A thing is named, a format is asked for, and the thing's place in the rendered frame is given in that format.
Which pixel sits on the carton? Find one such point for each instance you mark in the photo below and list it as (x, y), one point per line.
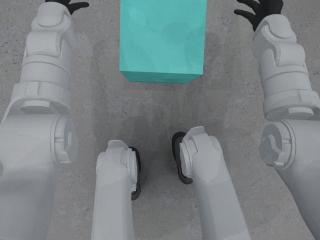
(162, 41)

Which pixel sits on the left robot forearm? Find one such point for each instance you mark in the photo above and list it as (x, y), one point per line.
(47, 64)

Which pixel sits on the right robot hand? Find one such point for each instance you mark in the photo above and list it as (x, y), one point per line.
(262, 10)

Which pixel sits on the left robot hand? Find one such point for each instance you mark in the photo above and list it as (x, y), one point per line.
(71, 7)

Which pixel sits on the right robot shin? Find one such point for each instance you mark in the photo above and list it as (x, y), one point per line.
(201, 130)

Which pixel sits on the left robot foot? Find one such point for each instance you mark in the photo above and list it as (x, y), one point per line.
(135, 194)

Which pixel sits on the right robot forearm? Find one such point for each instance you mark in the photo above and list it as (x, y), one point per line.
(283, 72)

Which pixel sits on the robot left upper arm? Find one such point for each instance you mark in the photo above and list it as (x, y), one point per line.
(33, 150)

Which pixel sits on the robot right upper arm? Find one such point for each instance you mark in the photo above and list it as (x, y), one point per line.
(292, 147)

